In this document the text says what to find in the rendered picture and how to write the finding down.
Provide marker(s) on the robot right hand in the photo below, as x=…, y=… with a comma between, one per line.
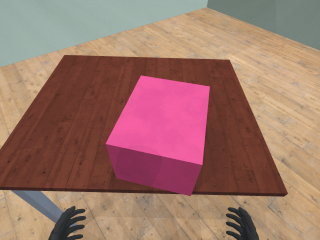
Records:
x=246, y=229

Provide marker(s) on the table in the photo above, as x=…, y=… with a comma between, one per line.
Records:
x=59, y=144

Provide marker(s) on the robot left hand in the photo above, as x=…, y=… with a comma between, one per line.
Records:
x=62, y=227

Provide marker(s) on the carton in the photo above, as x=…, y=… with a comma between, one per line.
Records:
x=159, y=138

